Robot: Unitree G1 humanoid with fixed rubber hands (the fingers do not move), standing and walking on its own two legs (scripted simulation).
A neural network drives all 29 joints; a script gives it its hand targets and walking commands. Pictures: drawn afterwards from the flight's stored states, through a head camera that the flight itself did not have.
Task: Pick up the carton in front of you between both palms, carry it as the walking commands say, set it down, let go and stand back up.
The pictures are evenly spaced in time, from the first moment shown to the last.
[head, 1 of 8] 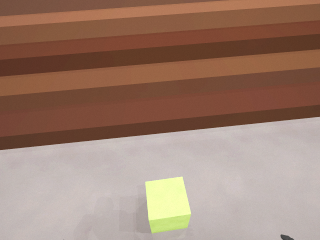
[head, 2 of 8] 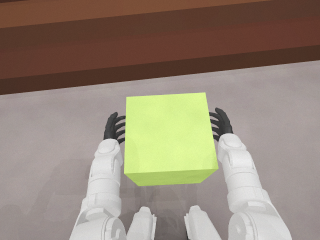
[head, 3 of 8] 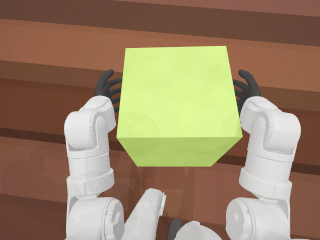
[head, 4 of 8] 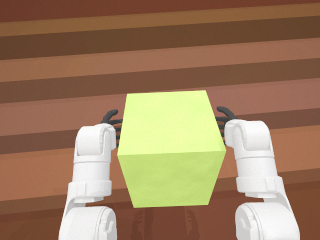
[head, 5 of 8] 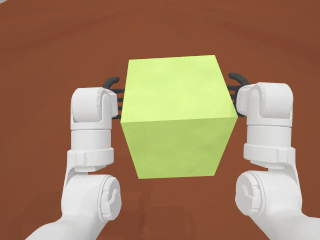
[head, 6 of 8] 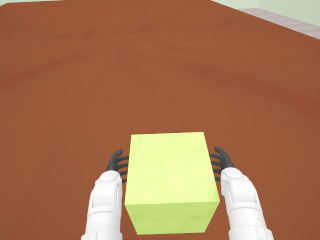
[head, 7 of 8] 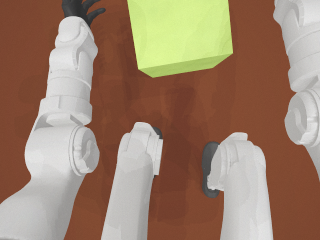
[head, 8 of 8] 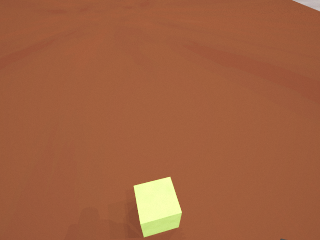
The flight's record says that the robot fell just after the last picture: no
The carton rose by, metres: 2.01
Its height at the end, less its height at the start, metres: +1.26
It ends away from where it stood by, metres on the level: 4.43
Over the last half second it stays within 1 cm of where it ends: yes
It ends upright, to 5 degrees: yes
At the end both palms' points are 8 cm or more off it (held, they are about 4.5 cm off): yes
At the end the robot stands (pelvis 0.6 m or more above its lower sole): yes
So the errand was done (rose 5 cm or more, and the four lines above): yes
